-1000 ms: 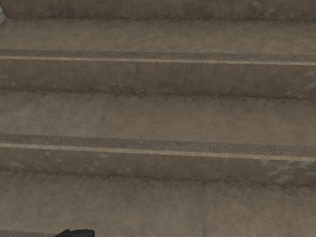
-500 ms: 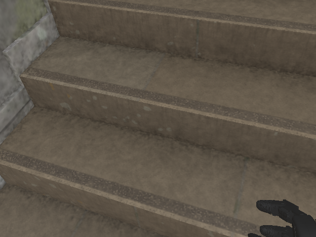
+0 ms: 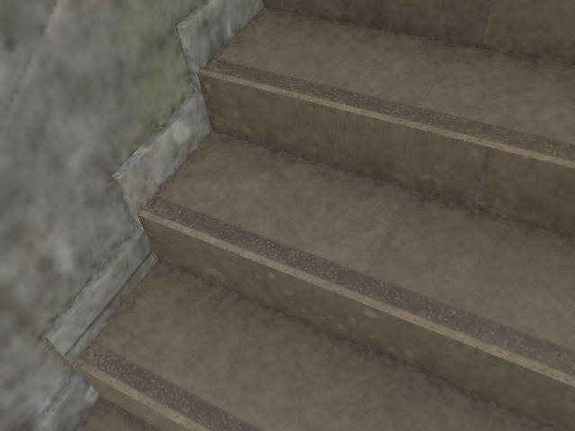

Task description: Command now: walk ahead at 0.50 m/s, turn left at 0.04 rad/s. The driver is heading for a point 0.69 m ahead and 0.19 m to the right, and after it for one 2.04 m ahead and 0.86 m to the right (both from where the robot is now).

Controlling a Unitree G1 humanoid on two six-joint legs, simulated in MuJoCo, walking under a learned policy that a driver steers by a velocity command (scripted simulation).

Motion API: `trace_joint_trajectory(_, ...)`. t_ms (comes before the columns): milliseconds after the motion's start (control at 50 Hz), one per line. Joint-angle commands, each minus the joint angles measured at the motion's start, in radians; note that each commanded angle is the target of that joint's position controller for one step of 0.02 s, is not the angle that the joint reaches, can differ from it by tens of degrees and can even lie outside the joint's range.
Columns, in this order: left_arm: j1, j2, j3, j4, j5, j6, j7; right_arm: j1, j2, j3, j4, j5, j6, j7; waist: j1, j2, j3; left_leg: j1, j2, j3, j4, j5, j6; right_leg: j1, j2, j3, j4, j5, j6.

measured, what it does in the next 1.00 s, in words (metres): climbs, turning right: right foot 0.17 m higher, then left foot 0.16 m higher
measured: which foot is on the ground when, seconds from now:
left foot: down 0.00-0.38, up 0.40-0.86, down 0.88-1.00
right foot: up 0.00-0.36, down 0.38-0.90, up 0.92-1.00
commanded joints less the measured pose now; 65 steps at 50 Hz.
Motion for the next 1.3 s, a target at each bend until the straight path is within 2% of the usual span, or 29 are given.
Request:
trace_joint_trajectory(20, -0.089, -0.171, -0.080, -0.189, 0.012, 0.014, 0.020, 0.143, 0.113, 0.027, 0.132, -0.015, -0.058, 0.006, 0.034, -0.098, 0.058, 0.127, 0.279, -0.520, -0.575, -0.002, 0.084, -0.467, 0.020, 0.059, 0.439, -0.083, -0.023)
trace_joint_trajectory(100, -0.205, -0.165, -0.099, -0.207, -0.026, 0.067, 0.056, 0.225, 0.066, 0.049, 0.224, -0.001, -0.109, 0.044, 0.043, 0.024, 0.120, 0.057, 0.242, -0.328, -0.683, 0.147, 0.033, -0.620, 0.032, -0.048, 0.433, -0.103, 0.007)
trace_joint_trajectory(160, -0.387, -0.147, -0.108, -0.297, 0.004, 0.089, 0.075, 0.264, -0.001, 0.038, 0.272, 0.018, -0.135, 0.064, 0.042, 0.001, 0.130, 0.107, 0.209, -0.303, -0.721, 0.021, -0.014, -0.742, -0.013, -0.096, 0.389, -0.142, 0.004)
trace_joint_trajectory(240, -0.577, -0.099, -0.107, -0.360, 0.017, 0.109, 0.040, 0.442, -0.052, 0.014, 0.301, 0.032, -0.123, -0.009, -0.082, 0.051, 0.039, 0.385, 0.242, -0.372, -0.896, 0.237, 0.079, -0.660, -0.100, -0.251, 0.079, -0.185, 0.027)
trace_joint_trajectory(260, -0.635, -0.134, -0.114, -0.374, 0.032, 0.113, 0.034, 0.474, -0.059, 0.005, 0.304, 0.044, -0.124, -0.033, -0.088, 0.021, -0.003, 0.564, 0.286, -0.353, -0.896, 0.467, 0.093, -0.651, -0.112, -0.224, 0.001, -0.254, 0.003)
trace_joint_trajectory(320, -0.480, -0.152, -0.112, -0.264, -0.014, 0.118, 0.017, 0.409, -0.093, -0.007, 0.217, 0.034, -0.120, -0.044, -0.035, 0.070, -0.143, 0.565, 0.276, -0.119, -0.748, 1.418, 0.079, -0.144, 0.020, -0.386, -0.380, -0.463, -0.046)
trace_joint_trajectory(360, -0.331, -0.065, -0.073, -0.206, -0.032, 0.135, 0.022, 0.422, -0.175, -0.026, 0.176, 0.030, -0.127, -0.019, 0.030, 0.179, -0.221, 0.647, 0.346, -0.132, -0.498, 1.873, 0.106, 0.053, 0.132, -0.419, -0.576, -0.570, -0.048)
trace_joint_trajectory(380, -0.221, -0.011, -0.049, -0.161, -0.012, 0.129, 0.027, 0.373, -0.196, -0.035, 0.141, 0.049, -0.132, -0.002, 0.081, 0.229, -0.260, 0.620, 0.336, -0.107, -0.308, 1.856, 0.079, 0.200, 0.142, -0.349, -0.733, -0.487, -0.073)
trace_joint_trajectory(400, -0.082, 0.088, -0.010, -0.112, 0.000, 0.118, 0.043, 0.318, -0.158, -0.035, 0.077, 0.061, -0.147, 0.015, 0.129, 0.145, -0.259, 0.245, 0.247, -0.100, 0.023, 1.540, 0.008, 0.422, -0.028, 0.088, -0.914, -0.651, -0.163)
trace_joint_trajectory(420, 0.007, 0.186, 0.029, -0.070, 0.009, 0.138, 0.053, 0.185, -0.120, -0.037, -0.006, 0.027, -0.158, 0.060, 0.172, -0.176, -0.245, -0.086, 0.005, -0.142, 0.475, 0.375, -0.028, 0.479, -0.211, 0.734, -1.366, -0.878, -0.290)
trace_joint_trajectory(440, -0.162, 0.172, 0.033, -0.087, -0.008, 0.134, 0.053, 0.207, -0.046, -0.032, -0.036, -0.025, -0.160, 0.077, 0.065, -0.170, -0.174, -0.243, 0.061, -0.314, 0.804, 0.286, -0.035, 0.407, -0.225, 0.895, -1.505, -0.933, -0.257)
trace_joint_trajectory(500, -0.160, 0.005, 0.001, 0.016, 0.005, 0.083, 0.046, 0.183, 0.065, 0.017, -0.129, -0.026, -0.133, 0.045, -0.082, 0.080, 0.031, -0.335, 0.108, -0.279, 0.958, 0.349, -0.030, 0.134, -0.167, 0.457, -1.394, -0.514, -0.144)
trace_joint_trajectory(540, -0.112, -0.055, -0.020, 0.084, 0.011, 0.060, 0.033, 0.164, 0.132, 0.053, -0.146, -0.006, -0.096, 0.030, -0.106, 0.005, 0.070, -0.453, 0.110, -0.263, 1.078, 0.249, -0.029, 0.116, -0.110, 0.267, -1.391, -0.331, -0.115)
trace_joint_trajectory(620, -0.081, 0.026, -0.006, 0.077, -0.002, 0.034, 0.027, 0.004, 0.101, 0.074, -0.211, -0.039, -0.057, 0.028, -0.094, 0.038, 0.104, -0.464, 0.157, -0.183, 0.768, 0.328, -0.060, 0.052, -0.039, 0.134, -1.420, -0.246, -0.073)
trace_joint_trajectory(680, 0.074, 0.080, 0.000, 0.079, -0.008, 0.010, 0.045, -0.051, 0.121, 0.070, -0.215, -0.049, -0.042, 0.021, -0.018, -0.104, 0.022, -0.697, 0.148, -0.150, 1.041, 0.269, -0.073, 0.334, -0.100, 0.271, -1.416, -0.075, -0.138)
trace_joint_trajectory(760, 0.241, 0.071, 0.000, 0.123, -0.014, 0.026, 0.064, -0.413, 0.122, 0.094, -0.385, -0.040, -0.065, 0.032, 0.095, -0.088, 0.105, -0.875, 0.169, -0.129, 0.898, 0.033, -0.074, 0.534, -0.119, 0.296, -1.496, 0.155, -0.117)
trace_joint_trajectory(800, 0.248, 0.093, 0.007, 0.114, 0.000, 0.051, 0.085, -0.407, 0.085, 0.097, -0.402, -0.025, -0.054, 0.044, 0.112, -0.054, 0.075, -0.670, 0.154, -0.050, 0.601, 0.028, -0.076, 0.542, -0.113, 0.210, -1.592, 0.413, -0.106)
trace_joint_trajectory(840, 0.087, 0.150, 0.024, 0.035, 0.002, 0.059, 0.088, -0.253, 0.123, 0.105, -0.378, 0.041, -0.037, 0.022, -0.010, -0.183, -0.031, -0.053, 0.069, -0.038, 0.198, -0.058, -0.014, 0.341, -0.082, 0.082, -1.539, 1.019, -0.043)
trace_joint_trajectory(880, -0.027, 0.284, 0.065, -0.011, -0.067, -0.003, 0.043, 0.175, -0.045, 0.015, -0.270, 0.054, -0.012, -0.024, -0.244, -0.249, -0.363, 0.404, 0.049, -0.106, 0.025, 0.180, 0.031, 0.427, -0.126, 0.119, -1.186, 1.416, 0.007)
trace_joint_trajectory(900, -0.102, 0.221, 0.064, -0.063, -0.099, -0.036, 0.006, 0.272, -0.130, -0.016, -0.246, 0.002, -0.043, -0.045, -0.278, -0.074, -0.469, 0.668, 0.219, -0.382, -0.129, 0.253, 0.104, 0.218, -0.048, 0.119, -0.901, 1.006, 0.050)
trace_joint_trajectory(920, -0.136, 0.166, 0.057, -0.140, -0.108, -0.045, -0.015, 0.284, -0.227, -0.052, -0.237, -0.003, -0.035, -0.060, -0.268, 0.338, -0.612, 0.825, 0.560, -0.933, -0.394, 0.742, 0.289, -0.018, 0.207, 0.059, -0.329, -0.234, 0.139)
trace_joint_trajectory(940, -0.100, 0.181, 0.066, -0.143, -0.021, -0.034, -0.022, 0.164, -0.160, -0.044, -0.263, 0.019, -0.011, -0.064, -0.184, 0.233, -0.637, 0.701, 0.512, -1.026, -0.448, 0.607, 0.278, -0.042, 0.150, 0.126, -0.054, -0.269, 0.124)
trace_joint_trajectory(980, -0.128, 0.072, 0.045, -0.157, 0.026, 0.029, -0.007, -0.009, -0.012, -0.014, -0.198, 0.010, -0.010, -0.072, -0.065, -0.013, -0.275, 0.401, 0.436, -0.746, -0.400, -0.002, 0.193, -0.183, 0.046, -0.008, -0.005, -0.127, 0.112)
trace_joint_trajectory(1040, -0.188, -0.065, -0.019, -0.225, 0.028, 0.097, 0.040, 0.033, 0.112, 0.029, -0.042, -0.017, -0.045, -0.080, 0.025, -0.007, -0.035, 0.146, 0.377, -0.495, -0.473, -0.008, 0.095, -0.300, 0.041, 0.022, 0.190, -0.094, 0.074)
trace_joint_trajectory(1080, -0.171, -0.067, -0.029, -0.267, 0.038, 0.117, 0.059, 0.037, 0.040, 0.013, 0.007, -0.009, -0.073, -0.041, 0.086, 0.016, -0.021, 0.146, 0.375, -0.361, -0.515, 0.166, 0.063, -0.362, 0.000, 0.035, 0.184, -0.099, 0.079)
trace_joint_trajectory(1140, -0.197, 0.032, -0.002, -0.271, 0.030, 0.129, 0.059, 0.019, -0.051, -0.009, 0.005, 0.005, -0.106, -0.021, 0.094, -0.039, -0.044, 0.185, 0.432, -0.240, -0.563, 0.451, 0.066, -0.348, -0.012, 0.018, 0.051, -0.038, 0.089)
trace_joint_trajectory(1200, -0.205, 0.058, 0.013, -0.238, 0.026, 0.143, 0.058, -0.002, -0.090, -0.012, 0.002, -0.016, -0.121, -0.016, 0.088, -0.002, -0.127, 0.238, 0.414, -0.073, -0.563, 0.606, 0.050, -0.202, -0.032, -0.090, -0.131, 0.006, 0.089)
trace_joint_trajectory(1260, -0.304, 0.049, 0.011, -0.255, -0.018, 0.152, 0.037, -0.041, -0.131, -0.029, -0.021, 0.011, -0.122, -0.016, 0.054, 0.101, -0.076, 0.187, 0.345, 0.099, -0.643, 0.430, -0.017, 0.078, -0.077, -0.169, -0.636, -0.009, 0.079)
trace_joint_trajectory(1300, -0.317, 0.052, 0.018, -0.260, -0.012, 0.147, 0.039, 0.028, -0.156, -0.044, -0.022, 0.021, -0.105, -0.019, -0.008, 0.163, -0.070, 0.315, 0.396, 0.066, -0.665, 0.310, -0.012, 0.120, -0.078, -0.218, -0.783, -0.145, 0.068)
